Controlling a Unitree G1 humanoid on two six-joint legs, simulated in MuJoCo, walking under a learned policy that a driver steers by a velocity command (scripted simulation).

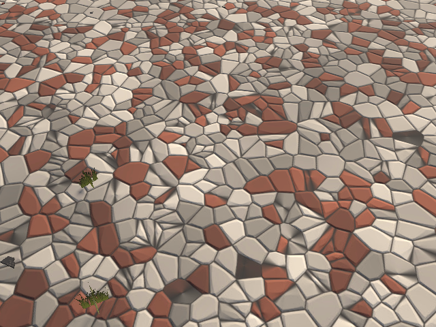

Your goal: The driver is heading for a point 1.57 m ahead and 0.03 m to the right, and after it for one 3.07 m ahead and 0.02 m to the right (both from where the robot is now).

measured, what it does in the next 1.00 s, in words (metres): stands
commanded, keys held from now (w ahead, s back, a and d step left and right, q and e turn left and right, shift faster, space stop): no key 1.00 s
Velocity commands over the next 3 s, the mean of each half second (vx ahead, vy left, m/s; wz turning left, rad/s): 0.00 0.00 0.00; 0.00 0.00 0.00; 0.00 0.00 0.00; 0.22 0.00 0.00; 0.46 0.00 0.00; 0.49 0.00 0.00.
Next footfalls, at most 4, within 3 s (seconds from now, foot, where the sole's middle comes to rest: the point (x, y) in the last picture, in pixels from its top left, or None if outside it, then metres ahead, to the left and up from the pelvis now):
2.40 left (194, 321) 0.52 0.10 -0.77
2.96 right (266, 233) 0.83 -0.15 -0.77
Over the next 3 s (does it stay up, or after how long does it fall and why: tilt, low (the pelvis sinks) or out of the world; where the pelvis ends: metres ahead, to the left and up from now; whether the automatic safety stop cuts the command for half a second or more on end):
stays up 0.68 -0.04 -0.01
